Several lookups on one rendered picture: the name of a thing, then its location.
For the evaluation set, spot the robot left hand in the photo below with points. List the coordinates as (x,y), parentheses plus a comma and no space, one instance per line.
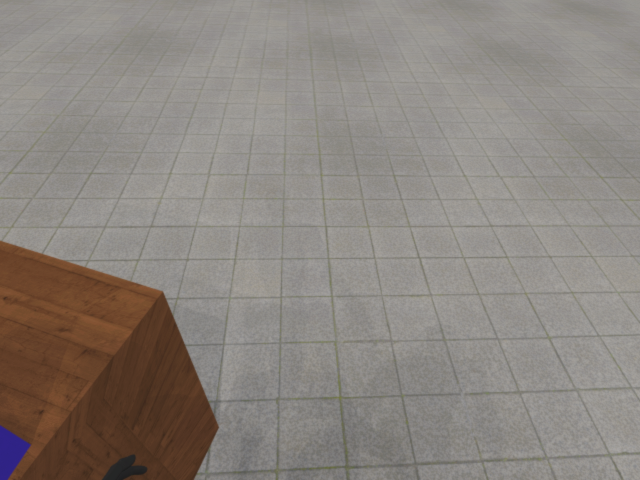
(123,469)

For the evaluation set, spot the pedestal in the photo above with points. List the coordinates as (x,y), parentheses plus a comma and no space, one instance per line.
(93,369)

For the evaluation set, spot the carton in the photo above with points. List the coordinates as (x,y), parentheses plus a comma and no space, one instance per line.
(12,450)

